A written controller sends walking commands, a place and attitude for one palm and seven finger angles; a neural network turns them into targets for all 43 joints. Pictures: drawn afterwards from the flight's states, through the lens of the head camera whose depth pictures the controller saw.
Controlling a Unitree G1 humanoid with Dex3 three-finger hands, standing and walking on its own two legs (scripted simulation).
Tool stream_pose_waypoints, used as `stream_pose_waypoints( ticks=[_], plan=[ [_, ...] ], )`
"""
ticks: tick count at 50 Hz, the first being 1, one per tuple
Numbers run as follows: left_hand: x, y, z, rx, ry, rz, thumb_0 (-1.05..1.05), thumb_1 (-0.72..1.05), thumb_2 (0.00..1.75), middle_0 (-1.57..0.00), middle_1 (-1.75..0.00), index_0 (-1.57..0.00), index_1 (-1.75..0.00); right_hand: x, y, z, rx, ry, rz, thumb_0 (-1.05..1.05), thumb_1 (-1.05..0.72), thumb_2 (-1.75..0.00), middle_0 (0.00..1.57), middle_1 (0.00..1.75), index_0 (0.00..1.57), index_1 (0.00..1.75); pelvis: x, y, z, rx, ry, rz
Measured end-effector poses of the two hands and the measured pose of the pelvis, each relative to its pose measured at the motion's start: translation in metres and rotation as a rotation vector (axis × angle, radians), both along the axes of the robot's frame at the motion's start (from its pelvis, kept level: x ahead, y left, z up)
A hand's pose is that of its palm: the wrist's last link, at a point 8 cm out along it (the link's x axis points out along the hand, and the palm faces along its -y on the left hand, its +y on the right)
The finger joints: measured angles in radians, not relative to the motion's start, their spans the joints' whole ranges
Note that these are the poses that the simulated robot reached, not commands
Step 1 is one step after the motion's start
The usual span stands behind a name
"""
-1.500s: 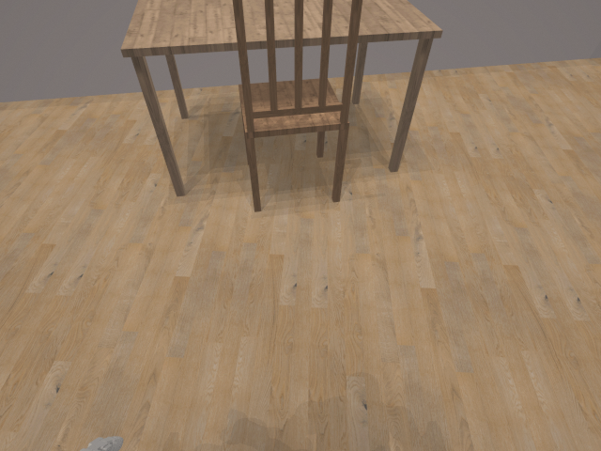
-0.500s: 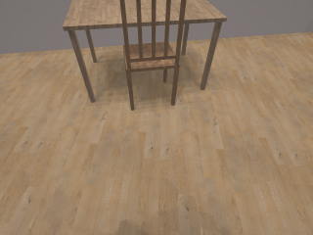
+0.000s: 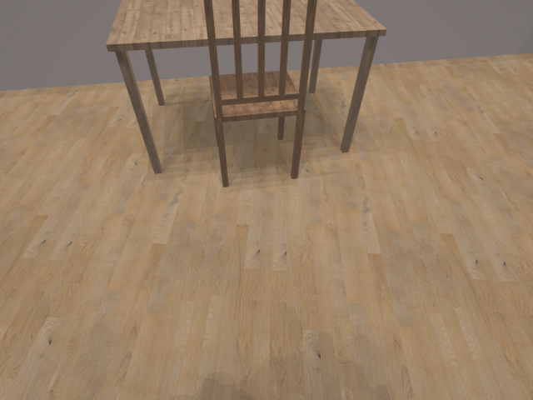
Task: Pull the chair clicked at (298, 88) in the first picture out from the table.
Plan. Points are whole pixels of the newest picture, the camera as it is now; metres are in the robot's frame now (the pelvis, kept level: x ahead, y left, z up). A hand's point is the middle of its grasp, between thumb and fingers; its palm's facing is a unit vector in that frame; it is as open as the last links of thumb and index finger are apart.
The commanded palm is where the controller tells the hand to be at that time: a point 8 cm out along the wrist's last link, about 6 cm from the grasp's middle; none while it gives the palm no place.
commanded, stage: walk to a spot facing it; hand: left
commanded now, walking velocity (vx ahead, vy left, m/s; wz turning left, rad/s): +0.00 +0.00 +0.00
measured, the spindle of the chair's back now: (261, 51) +1.33 +0.10 -0.06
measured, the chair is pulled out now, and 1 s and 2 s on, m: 0.00 0.00 0.00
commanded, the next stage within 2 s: turn to face it in 1.96 s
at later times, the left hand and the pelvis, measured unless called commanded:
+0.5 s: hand out of the picture +0.06 +0.15 -0.18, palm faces -0.10 -0.98 -0.19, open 7.4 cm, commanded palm none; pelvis +0.07 -0.03 -0.01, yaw -11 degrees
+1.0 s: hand (199, 276) +0.40 +0.18 -0.18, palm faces -0.36 -0.92 -0.18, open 7.4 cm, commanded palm none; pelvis +0.27 +0.01 +0.00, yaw -25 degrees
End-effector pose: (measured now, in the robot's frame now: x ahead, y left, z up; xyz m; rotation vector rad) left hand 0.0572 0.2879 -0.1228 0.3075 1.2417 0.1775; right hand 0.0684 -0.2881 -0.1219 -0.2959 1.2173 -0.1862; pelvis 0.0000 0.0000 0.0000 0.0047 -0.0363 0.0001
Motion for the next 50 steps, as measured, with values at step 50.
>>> stream_pose_waypoints(
  ticks=[50],
  plan=[
    [0.356,-0.062,-0.027,-0.145,0.024,-0.337,0.01,0.91,0.90,-0.20,-0.30,-0.19,-0.30,0.143,0.064,0.000,0.043,-0.059,-0.499,-0.01,-0.94,-0.90,0.20,0.30,0.20,0.30,0.274,0.011,-0.003,-0.012,0.037,-0.440]
  ],
)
